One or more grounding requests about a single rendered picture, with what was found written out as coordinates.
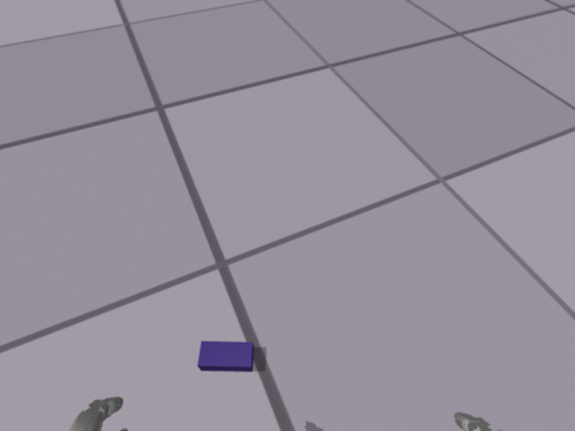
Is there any left robot hand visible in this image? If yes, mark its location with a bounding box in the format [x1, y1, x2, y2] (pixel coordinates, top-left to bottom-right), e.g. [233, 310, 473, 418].
[69, 397, 128, 431]

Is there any right robot hand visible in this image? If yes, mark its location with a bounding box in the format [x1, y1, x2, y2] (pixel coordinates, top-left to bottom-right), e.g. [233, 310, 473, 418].
[455, 412, 492, 431]

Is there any carton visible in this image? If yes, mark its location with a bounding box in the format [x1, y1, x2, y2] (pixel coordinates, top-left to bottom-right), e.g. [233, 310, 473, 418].
[198, 341, 254, 372]

